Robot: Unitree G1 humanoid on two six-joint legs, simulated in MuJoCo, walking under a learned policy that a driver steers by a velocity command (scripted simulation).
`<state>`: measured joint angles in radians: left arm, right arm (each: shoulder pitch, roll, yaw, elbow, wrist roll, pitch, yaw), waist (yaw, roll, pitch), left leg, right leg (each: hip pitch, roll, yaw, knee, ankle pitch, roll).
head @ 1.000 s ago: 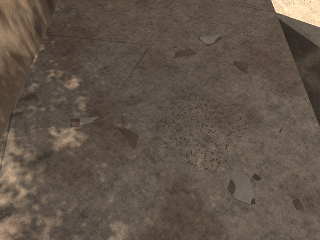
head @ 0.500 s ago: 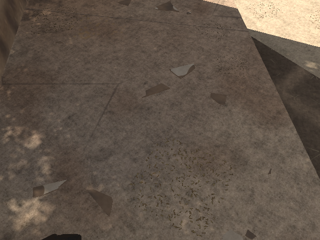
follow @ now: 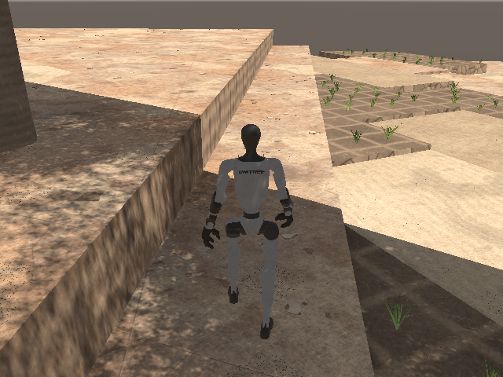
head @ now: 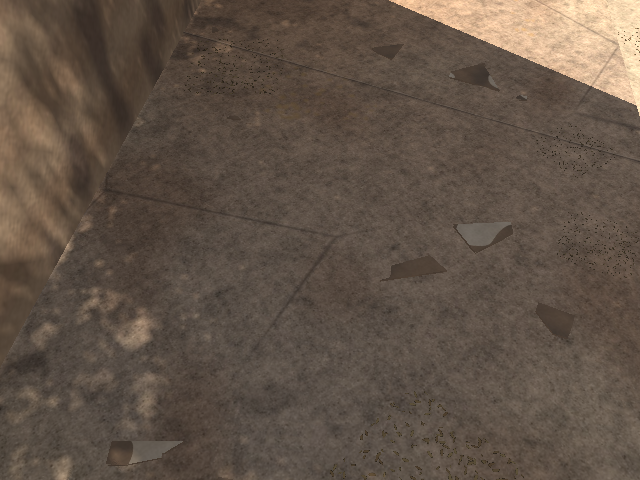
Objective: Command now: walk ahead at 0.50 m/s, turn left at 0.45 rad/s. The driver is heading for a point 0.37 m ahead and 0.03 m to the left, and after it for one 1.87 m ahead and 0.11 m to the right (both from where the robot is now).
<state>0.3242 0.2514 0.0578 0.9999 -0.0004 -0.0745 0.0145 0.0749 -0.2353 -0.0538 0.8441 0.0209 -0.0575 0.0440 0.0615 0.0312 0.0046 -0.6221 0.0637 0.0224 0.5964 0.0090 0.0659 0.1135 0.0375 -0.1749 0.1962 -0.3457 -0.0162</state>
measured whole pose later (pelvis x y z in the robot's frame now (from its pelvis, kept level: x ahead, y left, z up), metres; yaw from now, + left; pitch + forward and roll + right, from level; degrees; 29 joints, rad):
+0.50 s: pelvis +0.28 +0.03 +0.00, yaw +6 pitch +2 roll +2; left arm 0.12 0.26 0.05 0.85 0.00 -0.09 -0.03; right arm 0.22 -0.25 -0.05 0.85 -0.01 -0.05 -0.02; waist -0.03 -0.05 0.02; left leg -0.06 -0.11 0.01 0.35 -0.33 0.07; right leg -0.55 -0.04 0.01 0.55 0.03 -0.03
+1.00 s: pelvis +0.36 +0.06 +0.00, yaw -11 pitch +3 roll +0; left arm 0.16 0.31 0.09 0.69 -0.01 0.04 0.03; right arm 0.19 -0.28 -0.07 0.79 -0.03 -0.01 -0.03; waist 0.01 -0.04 0.01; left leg -0.33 -0.02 -0.07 0.52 -0.23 0.00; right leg -0.47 0.14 0.19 0.65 -0.32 -0.02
